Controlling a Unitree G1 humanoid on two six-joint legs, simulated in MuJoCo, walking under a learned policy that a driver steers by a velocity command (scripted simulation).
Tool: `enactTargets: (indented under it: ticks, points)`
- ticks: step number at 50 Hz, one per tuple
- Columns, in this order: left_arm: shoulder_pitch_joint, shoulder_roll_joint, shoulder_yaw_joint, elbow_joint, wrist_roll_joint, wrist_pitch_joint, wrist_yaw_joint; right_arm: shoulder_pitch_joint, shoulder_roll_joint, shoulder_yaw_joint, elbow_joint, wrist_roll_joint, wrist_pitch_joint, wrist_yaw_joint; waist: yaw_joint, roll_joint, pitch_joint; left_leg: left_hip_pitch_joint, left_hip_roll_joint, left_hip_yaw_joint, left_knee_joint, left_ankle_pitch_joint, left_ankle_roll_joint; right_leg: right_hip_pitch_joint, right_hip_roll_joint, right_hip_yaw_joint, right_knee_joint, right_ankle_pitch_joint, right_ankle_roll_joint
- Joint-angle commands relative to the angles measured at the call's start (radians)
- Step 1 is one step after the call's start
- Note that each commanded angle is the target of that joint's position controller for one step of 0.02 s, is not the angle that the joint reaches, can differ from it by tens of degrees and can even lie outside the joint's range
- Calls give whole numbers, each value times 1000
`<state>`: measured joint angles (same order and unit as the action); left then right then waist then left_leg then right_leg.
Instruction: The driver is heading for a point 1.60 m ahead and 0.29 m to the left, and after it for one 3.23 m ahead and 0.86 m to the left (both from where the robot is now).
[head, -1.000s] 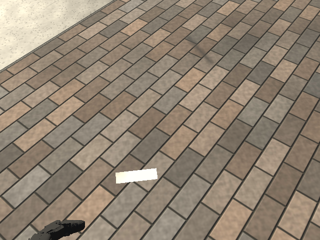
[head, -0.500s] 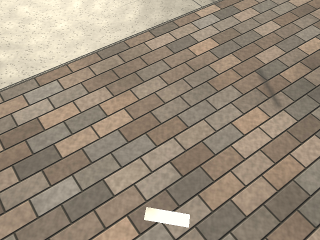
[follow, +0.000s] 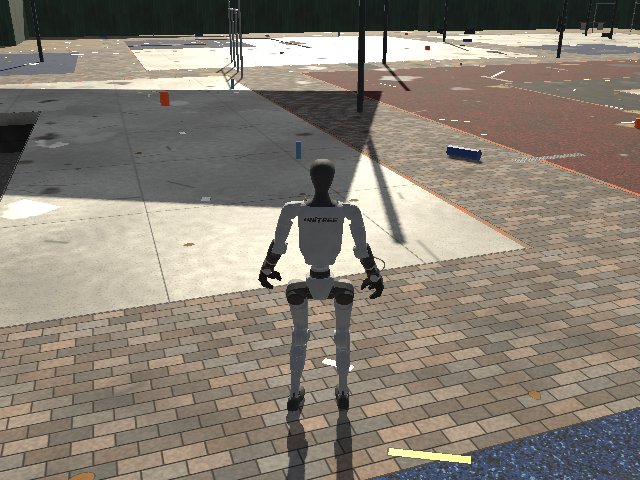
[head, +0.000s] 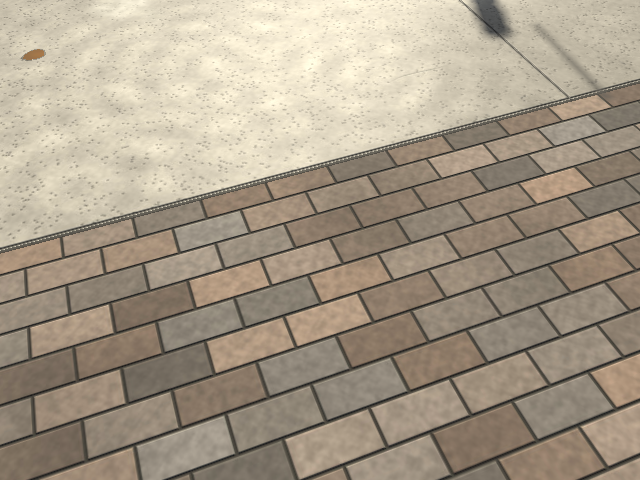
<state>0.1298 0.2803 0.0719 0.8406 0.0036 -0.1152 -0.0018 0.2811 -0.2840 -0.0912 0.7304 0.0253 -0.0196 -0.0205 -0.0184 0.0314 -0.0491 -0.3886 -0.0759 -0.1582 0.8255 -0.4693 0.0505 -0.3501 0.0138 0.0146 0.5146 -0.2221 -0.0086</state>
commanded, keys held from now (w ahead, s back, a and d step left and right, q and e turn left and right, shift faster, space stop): w+q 0.54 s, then w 0.28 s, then w+e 0.18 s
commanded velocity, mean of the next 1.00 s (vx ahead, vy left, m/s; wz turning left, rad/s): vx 0.49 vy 0.00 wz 0.41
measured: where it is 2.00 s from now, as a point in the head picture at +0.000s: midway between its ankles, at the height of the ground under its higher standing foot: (242, 288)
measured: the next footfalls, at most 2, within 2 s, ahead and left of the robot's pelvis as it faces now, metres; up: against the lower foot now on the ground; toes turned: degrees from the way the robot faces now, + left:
left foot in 0.42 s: +0.35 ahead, +0.18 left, +0.00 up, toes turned +19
right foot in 0.92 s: +0.70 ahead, +0.09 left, +0.00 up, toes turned +23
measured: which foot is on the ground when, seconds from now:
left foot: up 0.00-0.40, down 0.42-0.92, up 0.94-1.00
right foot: down 0.00-0.44, up 0.46-0.90, down 0.92-1.00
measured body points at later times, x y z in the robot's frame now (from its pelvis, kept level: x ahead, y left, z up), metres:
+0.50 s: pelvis +0.24 +0.07 -0.02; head +0.29 +0.08 +0.43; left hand +0.18 +0.35 -0.14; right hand +0.53 -0.10 -0.09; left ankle +0.31 +0.17 -0.73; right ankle +0.10 -0.12 -0.64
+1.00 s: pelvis +0.55 +0.12 -0.01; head +0.58 +0.13 +0.44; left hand +0.61 +0.43 -0.09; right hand +0.71 -0.12 -0.13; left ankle +0.34 +0.18 -0.66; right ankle +0.66 +0.08 -0.73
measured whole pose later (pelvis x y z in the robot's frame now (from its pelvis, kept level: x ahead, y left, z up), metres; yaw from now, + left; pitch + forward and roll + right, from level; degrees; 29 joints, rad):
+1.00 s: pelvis +0.55 +0.12 -0.01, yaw +23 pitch +2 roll +0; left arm 0.14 0.29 0.04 0.69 -0.01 -0.10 -0.05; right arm 0.34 -0.30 -0.06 0.77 0.01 -0.06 0.00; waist -0.03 0.01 0.02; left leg -0.23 -0.05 -0.08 1.02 -0.48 0.03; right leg -0.47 0.04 -0.03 0.58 -0.16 -0.07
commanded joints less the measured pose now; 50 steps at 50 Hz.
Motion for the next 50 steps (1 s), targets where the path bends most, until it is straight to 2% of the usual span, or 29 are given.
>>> enactTargets:
  ticks: [1, 2, 4, 7, 12, 16, 17, 19, 20, 21, 22, 23, 24, 25, 26, 27, 28, 30, 33, 36, 39, 41, 44, 45, 46, 47, 48, 49, 50]
  points:
    - [134, 143, 38, -28, -8, 0, 5, -66, -132, -21, -114, 0, -33, 7, 78, -192, 72, -568, 102, 2, 329, 26, -3, 404, -375, 528, -302, -450, -167]
    - [104, 124, 29, -38, -3, 4, 5, -56, -118, -21, -102, -6, -29, 10, 62, -166, 68, -534, 122, 15, 337, 93, -8, 369, -331, 423, -307, -333, -139]
    - [92, 109, 22, -37, 8, 6, 10, -85, -90, -17, -116, -4, -30, 21, 58, -155, 90, -488, 157, 29, 317, 207, -22, 306, -286, 261, -339, -112, -122]
    - [137, 114, 24, -19, 11, 1, 12, -116, -56, -7, -143, 1, -28, 27, 70, -135, 75, -478, 161, 55, 279, 320, -48, 309, -259, 104, -346, 125, -131]
    - [173, 146, 27, -14, 2, 13, 18, -234, -19, 14, -199, -1, -27, 52, 104, -125, 106, -390, 159, 136, -1, 487, -52, 308, -247, -67, -353, 268, -120]
    - [227, 179, 34, 3, -16, 32, 18, -321, -12, 22, -238, 4, -28, 82, 121, -111, 150, -342, 135, 207, -147, 435, -12, 389, -287, -128, -324, 377, -112]
    - [225, 191, 37, 3, -20, 38, 18, -320, -23, 18, -244, 4, -28, 88, 105, -119, 142, -298, 115, 229, -174, 398, 8, 409, -292, -152, -287, 515, -103]
    - [230, 231, 49, -1, -27, 50, 26, -256, -70, -5, -240, -3, -23, 90, 44, -165, 70, -140, 40, 285, -187, 294, 55, 446, -296, -193, -128, 924, -88]
    - [226, 242, 52, -3, -28, 57, 31, -133, -113, -29, -212, -1, -19, 87, -31, -168, -2, 24, 3, 293, -221, 292, 89, 424, -291, -208, 33, 1033, -77]
    - [214, 232, 47, -14, -30, 56, 36, 38, -167, -61, -168, 3, -12, 72, -126, -137, -85, 295, -11, 262, -292, 371, 132, 293, -260, -230, 256, 959, -45]
    - [252, 134, 16, -43, 15, 44, 29, 146, -243, -78, -137, 5, 0, 45, -118, 56, -187, 633, 196, -38, -254, 421, 195, -25, -195, -214, 586, 231, -10]
    - [291, 71, -15, -110, 8, 6, 15, 99, -309, -74, -172, 2, -15, 49, -34, 230, -351, 863, 430, -661, -431, 210, 409, -366, 9, -39, 907, -386, 28]
    - [156, 171, 9, -134, -31, -29, 1, 142, -226, -54, -163, -10, -23, 53, -118, 97, -344, 837, 406, -624, -508, 161, 359, -471, -38, 100, 947, -306, 16]
    - [97, 167, 6, -161, -50, -40, -4, 103, -185, -41, -147, -10, -33, 53, -100, 75, -192, 711, 368, -469, -512, 216, 317, -513, -75, 80, 896, -228, 1]
    - [96, 152, 1, -153, -30, -41, 3, 31, -158, -30, -152, -6, -40, 53, -42, -34, -94, 525, 318, -353, -522, 315, 281, -456, -117, 77, 800, -158, 3]
    - [106, 160, 9, -146, -6, -33, 9, -34, -133, -21, -163, -13, -43, 51, 2, -33, -50, 387, 282, -275, -536, 409, 263, -380, -144, 77, 719, -125, 12]
    - [137, 161, 13, -137, -4, -17, 5, -75, -115, -12, -173, -24, -44, 48, 38, -12, -24, 294, 261, -224, -563, 469, 256, -321, -162, 75, 691, -102, 19]
    - [161, 135, 9, -131, 4, 8, 3, -90, -111, -9, -156, -23, -54, 42, 62, 1, -6, 186, 251, -167, -597, 560, 264, -273, -168, 49, 624, -79, 47]
    - [73, 93, -8, -160, 15, 18, 5, -55, -130, -11, -114, -21, -60, 26, 37, 10, 38, 114, 208, -57, -625, 601, 240, -277, -159, 22, 444, 99, 76]
    - [-45, 67, -22, -181, 8, 8, -7, -13, -137, -10, -84, -16, -57, 21, -20, 20, 60, 99, 164, 11, -614, 505, 187, -207, -115, -1, 195, 336, 64]
    - [-130, 81, -21, -209, -13, 2, -22, 53, -156, -12, -48, -7, -57, 24, -61, 30, 83, 175, 213, -36, -598, 409, 182, -206, -89, 7, 85, 372, 43]
    - [-155, 101, -14, -228, -13, -2, -33, 79, -157, -13, -31, -5, -51, 24, -64, 37, 93, 270, 257, -76, -551, 426, 174, -245, -82, 16, 37, 301, 14]
    - [-98, 121, -5, -226, -15, -2, -43, 77, -170, -18, -17, -11, -38, 19, -28, 73, 78, 390, 298, -72, -478, 616, 138, -212, -57, -14, 6, 160, -42]
    - [-19, 139, 7, -208, -13, -2, -40, 59, -168, -16, -19, -11, -34, 17, 21, 65, 30, 398, 267, -30, -380, 802, 114, -97, -22, -47, -21, 154, -71]
    - [113, 179, 26, -176, -7, -1, -35, 58, -146, -6, -24, -20, -32, 13, 81, 36, -75, 349, 212, 29, -193, 889, 83, 110, -33, -31, 3, 213, -111]
    - [253, 256, 42, -165, -1, 1, -35, 124, -98, 14, -45, -44, -38, 8, 96, -111, -236, 116, 129, 85, 132, 623, 33, 439, -217, 226, 49, 281, -213]
    - [308, 282, 51, -138, -12, 8, -46, 216, -41, 31, -47, -30, -58, 15, 65, -376, -321, -229, -19, 101, 420, -52, -38, 693, -366, 704, -136, 1, -352]
    - [304, 195, 29, -149, -33, 14, -45, 123, -129, 19, -55, -15, -72, 23, 107, -247, -259, -365, 38, 20, 502, -72, -30, 693, -355, 764, -209, -219, -312]
    - [237, 165, 19, -164, -23, 22, -38, -1, -154, 12, -87, 1, -81, 28, 117, -148, -113, -416, 79, 40, 488, 22, -23, 561, -325, 632, -224, -195, -271]
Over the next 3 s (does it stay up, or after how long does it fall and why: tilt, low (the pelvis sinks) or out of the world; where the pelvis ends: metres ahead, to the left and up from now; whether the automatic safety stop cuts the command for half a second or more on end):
stays up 1.58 0.20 -0.01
